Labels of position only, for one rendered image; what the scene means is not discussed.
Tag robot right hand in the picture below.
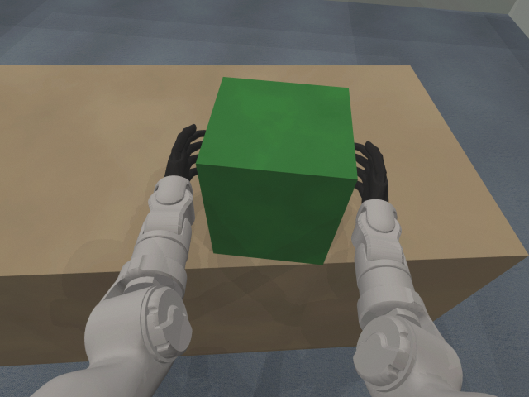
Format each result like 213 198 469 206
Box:
355 141 388 203

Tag right robot upper arm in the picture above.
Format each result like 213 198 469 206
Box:
353 314 497 397

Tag left robot forearm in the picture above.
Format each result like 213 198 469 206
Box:
84 175 195 356

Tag robot left hand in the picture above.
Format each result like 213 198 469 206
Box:
164 124 206 181

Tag left robot upper arm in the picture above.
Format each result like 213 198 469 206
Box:
30 285 192 397

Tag right robot forearm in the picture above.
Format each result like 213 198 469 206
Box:
351 199 446 342

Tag carton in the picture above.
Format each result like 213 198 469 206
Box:
196 77 358 265

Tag pedestal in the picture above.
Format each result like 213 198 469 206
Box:
0 65 529 366

